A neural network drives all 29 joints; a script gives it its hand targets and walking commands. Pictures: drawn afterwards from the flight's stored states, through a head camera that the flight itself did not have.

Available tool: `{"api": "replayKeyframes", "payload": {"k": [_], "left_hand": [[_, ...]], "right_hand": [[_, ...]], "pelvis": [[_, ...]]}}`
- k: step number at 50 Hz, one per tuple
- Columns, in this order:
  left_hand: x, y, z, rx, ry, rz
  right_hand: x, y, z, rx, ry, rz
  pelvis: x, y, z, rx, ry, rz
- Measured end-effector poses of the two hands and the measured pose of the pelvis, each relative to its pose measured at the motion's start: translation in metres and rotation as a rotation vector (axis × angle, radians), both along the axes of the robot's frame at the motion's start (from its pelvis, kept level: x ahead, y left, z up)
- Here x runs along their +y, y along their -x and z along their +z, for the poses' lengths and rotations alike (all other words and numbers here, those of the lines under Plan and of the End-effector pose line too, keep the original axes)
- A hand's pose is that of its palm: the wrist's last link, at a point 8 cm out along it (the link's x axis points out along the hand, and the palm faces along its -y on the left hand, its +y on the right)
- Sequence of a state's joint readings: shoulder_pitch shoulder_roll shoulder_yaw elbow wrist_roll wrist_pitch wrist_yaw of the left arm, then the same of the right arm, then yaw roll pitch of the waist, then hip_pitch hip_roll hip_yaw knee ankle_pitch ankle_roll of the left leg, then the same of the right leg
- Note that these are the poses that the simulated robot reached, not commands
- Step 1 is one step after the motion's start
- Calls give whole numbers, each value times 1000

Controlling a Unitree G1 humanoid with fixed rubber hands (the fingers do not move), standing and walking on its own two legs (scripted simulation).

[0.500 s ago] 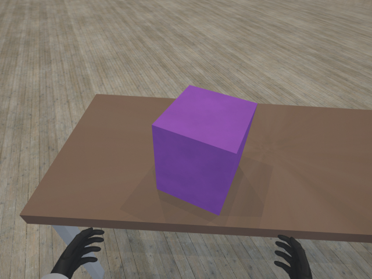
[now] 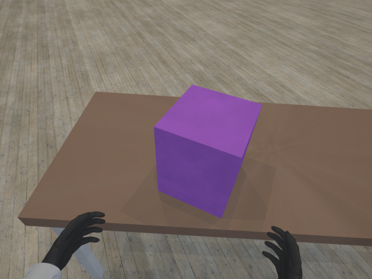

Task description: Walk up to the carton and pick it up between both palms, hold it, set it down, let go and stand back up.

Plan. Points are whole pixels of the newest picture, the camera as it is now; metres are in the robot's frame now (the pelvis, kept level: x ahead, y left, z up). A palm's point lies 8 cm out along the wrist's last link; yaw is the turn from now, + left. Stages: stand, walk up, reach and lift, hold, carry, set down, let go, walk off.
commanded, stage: reach and lift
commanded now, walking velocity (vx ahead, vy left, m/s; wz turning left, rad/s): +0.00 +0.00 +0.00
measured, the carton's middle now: (206, 150) +0.46 -0.05 +0.02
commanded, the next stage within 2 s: none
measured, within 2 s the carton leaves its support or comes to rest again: neither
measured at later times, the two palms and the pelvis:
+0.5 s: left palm (72, 207) +0.27 +0.24 +0.06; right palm (276, 235) +0.22 -0.17 +0.05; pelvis +0.02 +0.01 +0.00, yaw +0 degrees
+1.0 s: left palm (80, 159) +0.33 +0.22 +0.13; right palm (276, 190) +0.28 -0.17 +0.10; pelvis +0.01 +0.01 +0.00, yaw +0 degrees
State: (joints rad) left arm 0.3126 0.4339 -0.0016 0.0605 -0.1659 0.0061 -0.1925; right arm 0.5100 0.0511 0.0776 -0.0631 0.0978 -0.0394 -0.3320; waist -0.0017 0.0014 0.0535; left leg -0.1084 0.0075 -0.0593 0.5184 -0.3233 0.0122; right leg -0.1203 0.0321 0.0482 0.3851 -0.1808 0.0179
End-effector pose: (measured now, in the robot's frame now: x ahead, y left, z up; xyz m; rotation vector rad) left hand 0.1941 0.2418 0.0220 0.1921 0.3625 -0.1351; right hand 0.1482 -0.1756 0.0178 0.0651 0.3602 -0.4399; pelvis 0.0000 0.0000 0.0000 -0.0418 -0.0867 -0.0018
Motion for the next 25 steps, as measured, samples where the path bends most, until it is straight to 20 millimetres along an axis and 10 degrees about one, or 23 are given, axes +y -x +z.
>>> {"api": "replayKeyframes", "payload": {"k": [25], "left_hand": [[-3,-75,35,-62,34,-31]], "right_hand": [[9,-68,28,-57,35,67]], "pelvis": [[8,-18,1,25,11,-1]]}}
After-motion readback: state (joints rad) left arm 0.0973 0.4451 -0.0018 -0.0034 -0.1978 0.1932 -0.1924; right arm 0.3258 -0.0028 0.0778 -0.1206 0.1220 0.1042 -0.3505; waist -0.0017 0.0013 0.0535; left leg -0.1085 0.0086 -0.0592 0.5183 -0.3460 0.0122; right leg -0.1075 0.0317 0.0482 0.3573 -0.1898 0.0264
